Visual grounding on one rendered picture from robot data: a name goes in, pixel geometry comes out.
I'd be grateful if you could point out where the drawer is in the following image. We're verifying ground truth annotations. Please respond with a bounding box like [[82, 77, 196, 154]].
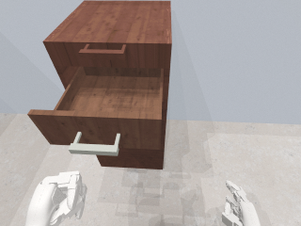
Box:
[[27, 66, 164, 150]]

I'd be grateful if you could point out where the left robot hand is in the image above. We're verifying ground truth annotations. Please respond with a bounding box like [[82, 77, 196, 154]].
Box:
[[24, 170, 87, 226]]

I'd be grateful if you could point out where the right robot hand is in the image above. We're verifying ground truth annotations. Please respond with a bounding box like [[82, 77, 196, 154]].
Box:
[[222, 180, 261, 226]]

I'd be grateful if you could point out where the handle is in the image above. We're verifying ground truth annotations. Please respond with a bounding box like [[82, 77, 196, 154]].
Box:
[[69, 132, 120, 156], [78, 49, 125, 60]]

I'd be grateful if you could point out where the cabinet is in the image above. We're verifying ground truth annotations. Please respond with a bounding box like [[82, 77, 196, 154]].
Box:
[[43, 0, 172, 170]]

